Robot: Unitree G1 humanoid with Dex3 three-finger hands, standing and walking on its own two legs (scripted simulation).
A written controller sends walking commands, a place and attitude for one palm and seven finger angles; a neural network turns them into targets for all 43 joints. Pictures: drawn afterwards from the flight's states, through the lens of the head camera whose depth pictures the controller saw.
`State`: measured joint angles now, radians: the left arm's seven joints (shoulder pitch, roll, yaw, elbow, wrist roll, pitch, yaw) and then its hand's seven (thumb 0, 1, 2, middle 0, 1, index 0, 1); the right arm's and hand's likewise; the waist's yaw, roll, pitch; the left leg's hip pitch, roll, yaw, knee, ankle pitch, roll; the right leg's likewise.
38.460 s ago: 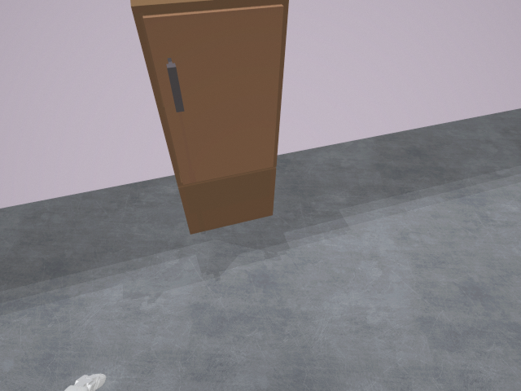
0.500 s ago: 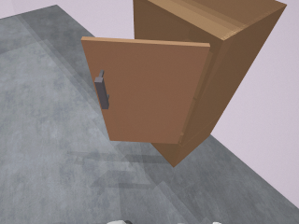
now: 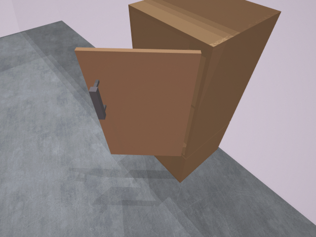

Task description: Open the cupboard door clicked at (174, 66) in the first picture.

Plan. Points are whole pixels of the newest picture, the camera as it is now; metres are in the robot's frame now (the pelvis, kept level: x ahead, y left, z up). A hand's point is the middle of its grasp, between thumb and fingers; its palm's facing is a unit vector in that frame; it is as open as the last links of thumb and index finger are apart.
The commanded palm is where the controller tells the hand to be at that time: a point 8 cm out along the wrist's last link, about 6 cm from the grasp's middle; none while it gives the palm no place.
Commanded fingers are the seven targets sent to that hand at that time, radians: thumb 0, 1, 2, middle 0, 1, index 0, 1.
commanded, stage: come to a stop and stand still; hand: left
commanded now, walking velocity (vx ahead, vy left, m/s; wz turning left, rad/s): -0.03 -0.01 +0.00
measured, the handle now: (99, 99) +0.53 +0.25 +0.01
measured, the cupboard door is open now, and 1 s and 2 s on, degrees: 48 48 48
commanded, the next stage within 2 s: look again from close up in 0.04 s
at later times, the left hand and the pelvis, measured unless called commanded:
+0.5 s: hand out of the picture +0.01 +0.25 -0.17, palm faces +0.00 -0.97 -0.24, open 7.4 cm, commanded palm none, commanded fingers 0.00 0.90 0.90 -0.20 -0.30 -0.20 -0.30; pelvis -0.01 +0.06 +0.00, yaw -1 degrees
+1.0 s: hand (69, 191) +0.22 +0.24 +0.00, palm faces +0.24 -0.96 -0.11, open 7.7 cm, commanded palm +0.11 +0.29 -0.06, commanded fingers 0.00 0.62 0.78 -0.22 -0.48 -0.22 -0.48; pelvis -0.01 +0.04 -0.01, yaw +1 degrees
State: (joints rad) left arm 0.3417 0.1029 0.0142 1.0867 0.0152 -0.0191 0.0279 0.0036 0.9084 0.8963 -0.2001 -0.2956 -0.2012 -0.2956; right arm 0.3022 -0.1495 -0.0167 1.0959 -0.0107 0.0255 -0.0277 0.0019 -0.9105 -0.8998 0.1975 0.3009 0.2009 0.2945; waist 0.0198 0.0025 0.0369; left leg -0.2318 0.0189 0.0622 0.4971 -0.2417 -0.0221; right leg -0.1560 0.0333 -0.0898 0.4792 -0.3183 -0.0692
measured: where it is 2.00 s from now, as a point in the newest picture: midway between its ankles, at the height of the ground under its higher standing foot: outside the picture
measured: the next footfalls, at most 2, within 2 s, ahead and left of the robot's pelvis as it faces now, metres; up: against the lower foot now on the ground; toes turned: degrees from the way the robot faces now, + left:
none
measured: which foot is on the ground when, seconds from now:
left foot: down 0.00-1.00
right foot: down 0.00-1.00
